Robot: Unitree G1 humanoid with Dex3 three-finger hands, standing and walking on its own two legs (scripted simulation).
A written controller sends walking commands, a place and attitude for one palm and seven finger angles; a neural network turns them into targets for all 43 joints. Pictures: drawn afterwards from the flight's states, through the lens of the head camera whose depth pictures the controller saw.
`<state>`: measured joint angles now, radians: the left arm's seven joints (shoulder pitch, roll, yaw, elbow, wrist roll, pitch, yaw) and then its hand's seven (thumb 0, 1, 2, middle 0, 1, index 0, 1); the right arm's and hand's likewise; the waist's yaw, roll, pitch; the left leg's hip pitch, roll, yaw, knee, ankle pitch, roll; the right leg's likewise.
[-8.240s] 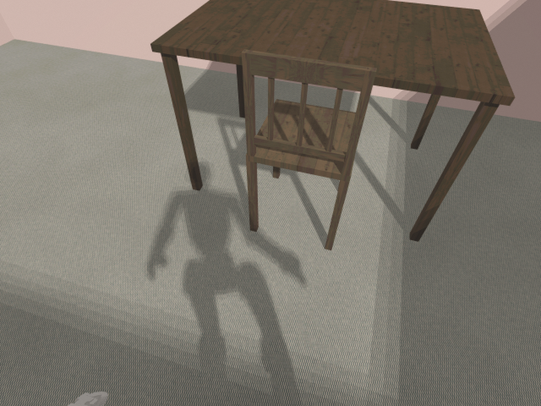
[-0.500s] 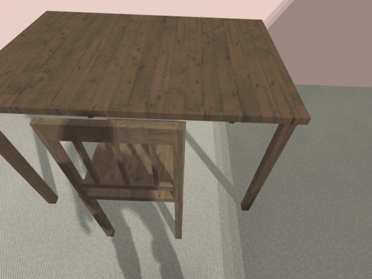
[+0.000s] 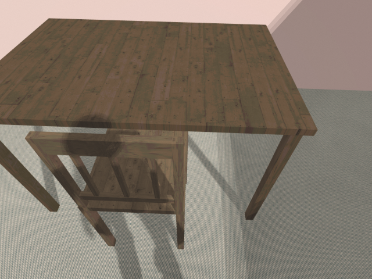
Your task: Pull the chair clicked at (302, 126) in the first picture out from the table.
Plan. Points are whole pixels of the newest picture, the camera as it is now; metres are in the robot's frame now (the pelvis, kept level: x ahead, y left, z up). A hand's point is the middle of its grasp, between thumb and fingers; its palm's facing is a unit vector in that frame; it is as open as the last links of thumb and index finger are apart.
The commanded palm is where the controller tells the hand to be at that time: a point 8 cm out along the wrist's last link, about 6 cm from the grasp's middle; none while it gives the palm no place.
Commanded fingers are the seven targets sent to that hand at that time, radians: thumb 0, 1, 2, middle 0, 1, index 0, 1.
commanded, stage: come to a stop and stand still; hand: left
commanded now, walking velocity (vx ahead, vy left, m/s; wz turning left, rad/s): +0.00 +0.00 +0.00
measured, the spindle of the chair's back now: (120, 177) +0.41 +0.23 -0.11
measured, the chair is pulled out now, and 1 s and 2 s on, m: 0.00 0.00 0.00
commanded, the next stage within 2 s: look again from close up in 0.16 s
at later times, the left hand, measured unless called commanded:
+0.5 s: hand out of the picture +0.01 +0.19 -0.18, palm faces +0.03 -0.96 -0.26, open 7.4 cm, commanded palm none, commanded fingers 0.00 0.90 0.90 -0.20 -0.30 -0.20 -0.30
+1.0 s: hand out of the picture +0.03 +0.25 -0.18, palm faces -0.04 -0.97 -0.23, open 7.4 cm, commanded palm none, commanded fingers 0.00 0.90 0.90 -0.20 -0.30 -0.20 -0.30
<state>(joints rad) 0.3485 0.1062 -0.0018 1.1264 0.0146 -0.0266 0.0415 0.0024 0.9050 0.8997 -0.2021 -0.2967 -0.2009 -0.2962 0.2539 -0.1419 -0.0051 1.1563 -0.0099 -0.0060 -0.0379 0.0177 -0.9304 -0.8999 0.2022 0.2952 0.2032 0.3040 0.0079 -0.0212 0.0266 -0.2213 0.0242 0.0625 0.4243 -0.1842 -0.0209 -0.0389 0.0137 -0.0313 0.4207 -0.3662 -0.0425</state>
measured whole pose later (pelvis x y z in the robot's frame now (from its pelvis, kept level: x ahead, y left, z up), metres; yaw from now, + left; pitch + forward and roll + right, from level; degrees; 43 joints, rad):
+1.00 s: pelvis -0.01 +0.06 -0.01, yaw -2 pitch +0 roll +0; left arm 0.26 0.22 0.00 0.99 0.02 0.00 0.04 0.00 0.90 0.90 -0.20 -0.30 -0.20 -0.30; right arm 0.17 -0.18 -0.02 1.03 -0.01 0.01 -0.01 0.00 -0.91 -0.90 0.20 0.30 0.20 0.30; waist 0.01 -0.03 0.07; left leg -0.30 -0.01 0.12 0.54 -0.25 0.06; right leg -0.11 -0.04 0.02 0.51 -0.39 0.03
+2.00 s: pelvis -0.03 +0.05 +0.00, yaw -1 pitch +0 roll +0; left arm 0.41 0.15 0.03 0.74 -0.03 0.07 0.05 0.01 0.90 0.90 -0.20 -0.30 -0.20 -0.30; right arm 0.28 -0.16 -0.01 1.03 0.00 -0.04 -0.05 0.01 -0.92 -0.90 0.20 0.30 0.21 0.30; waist -0.01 0.00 0.07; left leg -0.30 0.00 0.10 0.48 -0.18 0.04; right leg -0.13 -0.02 0.00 0.48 -0.35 0.02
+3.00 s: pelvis -0.07 +0.03 -0.10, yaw +0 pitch +16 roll -3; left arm 0.39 0.24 0.20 0.07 -0.30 -0.44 -0.32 0.00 -0.14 0.46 -0.10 -0.13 -0.10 -0.13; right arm 0.23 -0.26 -0.04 0.65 0.02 -0.24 -0.07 0.01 -0.90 -0.90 0.20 0.30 0.21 0.30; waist -0.02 0.03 -0.14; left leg -1.06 0.06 0.00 1.19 -0.40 0.02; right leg -0.84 0.03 -0.08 1.20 -0.63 -0.02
